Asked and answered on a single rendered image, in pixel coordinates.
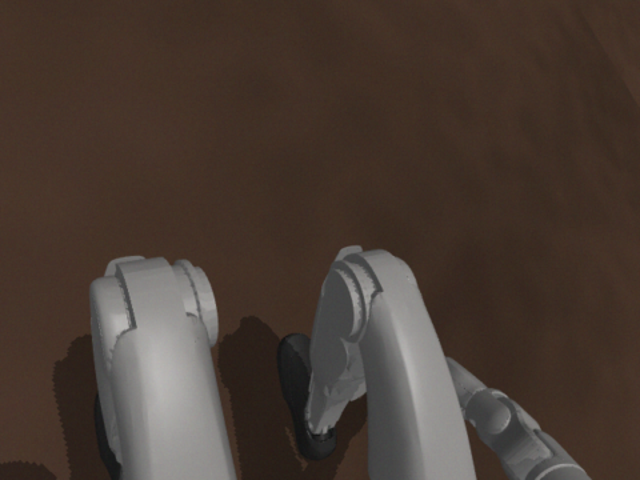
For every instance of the right robot foot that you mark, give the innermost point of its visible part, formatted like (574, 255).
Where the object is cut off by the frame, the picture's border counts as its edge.
(294, 368)

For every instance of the right robot arm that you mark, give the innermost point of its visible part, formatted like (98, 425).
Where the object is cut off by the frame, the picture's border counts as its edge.
(525, 452)

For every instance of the right robot hand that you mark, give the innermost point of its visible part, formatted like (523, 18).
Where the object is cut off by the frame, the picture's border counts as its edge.
(466, 384)

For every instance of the left robot foot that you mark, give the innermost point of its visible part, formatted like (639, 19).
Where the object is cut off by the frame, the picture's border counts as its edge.
(108, 457)

